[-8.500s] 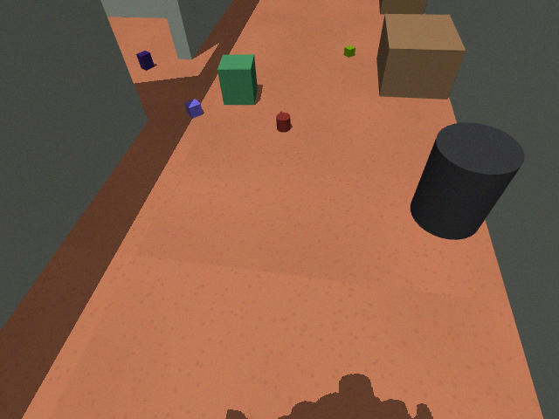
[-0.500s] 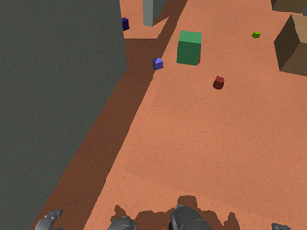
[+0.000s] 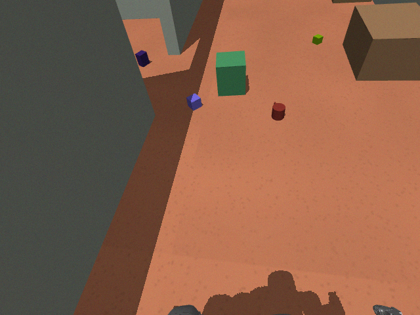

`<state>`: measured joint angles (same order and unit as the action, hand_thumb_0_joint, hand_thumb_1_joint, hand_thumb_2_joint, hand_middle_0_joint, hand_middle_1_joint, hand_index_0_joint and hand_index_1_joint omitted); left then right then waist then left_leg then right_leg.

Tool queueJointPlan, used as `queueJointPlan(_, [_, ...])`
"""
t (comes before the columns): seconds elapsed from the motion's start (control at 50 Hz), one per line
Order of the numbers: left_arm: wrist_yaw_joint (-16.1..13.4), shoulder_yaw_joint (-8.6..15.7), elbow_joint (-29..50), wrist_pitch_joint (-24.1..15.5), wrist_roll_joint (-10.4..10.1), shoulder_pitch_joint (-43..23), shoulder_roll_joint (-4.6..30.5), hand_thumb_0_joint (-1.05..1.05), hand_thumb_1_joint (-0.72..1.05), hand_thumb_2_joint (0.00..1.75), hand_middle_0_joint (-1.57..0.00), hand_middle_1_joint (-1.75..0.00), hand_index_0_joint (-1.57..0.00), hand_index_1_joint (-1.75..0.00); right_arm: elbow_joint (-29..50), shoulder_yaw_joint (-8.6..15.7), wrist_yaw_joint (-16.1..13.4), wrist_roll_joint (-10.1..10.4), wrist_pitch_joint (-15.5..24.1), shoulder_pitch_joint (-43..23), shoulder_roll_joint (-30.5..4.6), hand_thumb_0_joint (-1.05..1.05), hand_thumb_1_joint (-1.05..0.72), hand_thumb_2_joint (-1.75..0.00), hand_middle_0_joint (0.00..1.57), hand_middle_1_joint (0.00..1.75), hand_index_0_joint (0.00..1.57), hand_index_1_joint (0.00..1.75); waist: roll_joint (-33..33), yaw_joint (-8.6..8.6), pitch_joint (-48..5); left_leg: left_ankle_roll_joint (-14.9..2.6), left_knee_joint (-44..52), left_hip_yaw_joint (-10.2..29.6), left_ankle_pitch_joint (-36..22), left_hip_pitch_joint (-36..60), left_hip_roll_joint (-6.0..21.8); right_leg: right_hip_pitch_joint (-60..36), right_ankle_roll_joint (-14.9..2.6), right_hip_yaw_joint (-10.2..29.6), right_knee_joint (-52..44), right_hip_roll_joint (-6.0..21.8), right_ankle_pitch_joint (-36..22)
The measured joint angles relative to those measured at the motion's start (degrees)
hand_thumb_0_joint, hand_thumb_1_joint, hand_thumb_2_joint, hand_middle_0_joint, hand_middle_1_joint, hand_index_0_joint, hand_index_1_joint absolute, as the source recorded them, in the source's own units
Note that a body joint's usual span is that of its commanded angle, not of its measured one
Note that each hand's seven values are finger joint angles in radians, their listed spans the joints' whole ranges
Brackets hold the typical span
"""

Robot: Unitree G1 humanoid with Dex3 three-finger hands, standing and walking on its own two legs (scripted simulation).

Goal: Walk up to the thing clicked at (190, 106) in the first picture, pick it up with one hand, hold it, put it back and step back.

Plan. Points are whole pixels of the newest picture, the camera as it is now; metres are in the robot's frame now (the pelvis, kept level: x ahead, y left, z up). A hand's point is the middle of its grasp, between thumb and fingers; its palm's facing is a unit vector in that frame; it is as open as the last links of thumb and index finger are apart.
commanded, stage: walk up
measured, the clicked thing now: (194, 101) +1.57 +0.21 -0.72
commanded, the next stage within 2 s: stand in 0.64 s
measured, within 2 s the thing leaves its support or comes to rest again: neither
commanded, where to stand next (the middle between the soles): +0.07 +0.01 m, yaw +0 degrees
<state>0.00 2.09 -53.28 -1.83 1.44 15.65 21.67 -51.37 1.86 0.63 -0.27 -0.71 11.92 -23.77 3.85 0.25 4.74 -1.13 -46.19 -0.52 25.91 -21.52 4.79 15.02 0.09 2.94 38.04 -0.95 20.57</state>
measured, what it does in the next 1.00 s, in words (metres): stands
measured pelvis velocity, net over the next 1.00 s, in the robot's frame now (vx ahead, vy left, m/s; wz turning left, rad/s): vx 0.00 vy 0.02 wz -0.03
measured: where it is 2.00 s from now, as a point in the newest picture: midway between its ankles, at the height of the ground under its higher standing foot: outside the picture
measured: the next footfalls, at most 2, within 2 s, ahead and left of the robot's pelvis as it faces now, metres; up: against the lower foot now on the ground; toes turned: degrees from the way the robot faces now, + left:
none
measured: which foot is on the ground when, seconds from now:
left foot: down 0.00-1.00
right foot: down 0.00-1.00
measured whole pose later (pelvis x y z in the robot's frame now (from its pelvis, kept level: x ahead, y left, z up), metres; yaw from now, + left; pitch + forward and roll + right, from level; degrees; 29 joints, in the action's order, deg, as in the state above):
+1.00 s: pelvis +0.00 +0.02 +0.03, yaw -2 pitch -3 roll +0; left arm 0.4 0.5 -66.0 -0.7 0.6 3.8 20.3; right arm -65.5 0.9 0.9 -0.6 0.0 3.8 -20.0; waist 0.0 -1.0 3.8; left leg 1.6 -19.9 -3.4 8.2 -9.0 3.3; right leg 6.5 1.9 4.2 19.8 0.6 10.8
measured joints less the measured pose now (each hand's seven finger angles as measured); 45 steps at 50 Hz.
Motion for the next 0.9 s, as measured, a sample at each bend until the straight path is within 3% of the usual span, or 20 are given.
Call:
queueJointPlan(0.04, [0.0, -0.3, 0.2, 0.1, -0.2, -1.0, 0.1, 0.00, 0.90, 0.90, -0.21, -0.30, -0.20, -0.30, -0.9, -0.3, 0.1, 0.0, 0.5, -0.2, 0.5, 0.01, -0.91, -0.90, 0.20, 0.30, 0.20, 0.30, -0.1, 0.09, -0.2, -0.06, 5.6, -0.4, -3.8, 2.1, -0.6, 0.6, 0.36, 0.3, 1.1, 0.2, 0.6])
queueJointPlan(0.08, [-0.1, -0.3, -0.2, 0.6, -0.7, -2.7, 0.7, 0.00, 0.90, 0.90, -0.21, -0.30, -0.20, -0.30, -2.3, -0.3, -0.1, -0.2, 1.1, -0.9, 1.9, 0.01, -0.91, -0.90, 0.20, 0.30, 0.20, 0.30, -2.3, 0.10, 0.3, 1.89, 8.6, -1.3, -9.3, 3.7, -2.0, 1.1, 0.87, 1.3, 3.1, 1.5, 1.7])
queueJointPlan(0.14, [-0.5, -0.5, -1.1, 1.0, -1.5, -4.7, 0.8, 0.00, 0.90, 0.90, -0.20, -0.30, -0.20, -0.30, -3.7, -1.1, 0.2, -0.4, 1.6, -0.9, 3.3, 0.01, -0.91, -0.90, 0.20, 0.30, 0.20, 0.30, -3.6, -0.05, -0.4, 2.75, 9.4, -2.0, -9.2, 4.3, -2.0, 1.1, -0.40, 1.3, 2.9, 1.5, 2.8])
queueJointPlan(0.22, [-0.3, -0.9, -2.9, -0.1, -1.0, -6.3, 0.2, 0.00, 0.90, 0.90, -0.20, -0.30, -0.20, -0.30, -5.8, -1.7, 0.6, -0.2, 0.6, -1.9, 3.6, 0.01, -0.90, -0.90, 0.20, 0.30, 0.20, 0.30, -3.1, -0.68, -1.3, 3.33, 10.1, -1.2, -9.2, 5.0, -0.3, -1.1, 0.32, 0.2, -1.4, 0.1, -0.7])
queueJointPlan(0.42, [0.0, -2.0, -7.4, 0.0, -1.2, -9.8, -1.5, 0.00, 0.90, 0.90, -0.21, -0.30, -0.20, -0.30, -9.9, -1.2, 0.3, 0.2, 1.1, -5.0, 1.7, 0.01, -0.91, -0.90, 0.20, 0.30, 0.20, 0.30, -3.0, -1.31, -1.0, 3.40, 16.4, -2.6, -12.1, 8.4, -0.6, -3.5, 0.71, 1.4, -6.8, 0.5, -3.4])
queueJointPlan(0.9, [0.4, -1.7, -12.4, 1.0, -1.0, -12.5, -1.4, 0.00, 0.90, 0.90, -0.20, -0.30, -0.20, -0.30, -14.0, -1.1, 0.2, -0.2, 0.7, -8.2, 3.7, 0.01, -0.91, -0.90, 0.20, 0.30, 0.20, 0.30, -3.6, -1.43, -0.7, 3.00, 25.9, -2.9, -17.3, 12.6, -1.3, -8.3, 1.59, 1.4, -17.4, 1.3, -9.3])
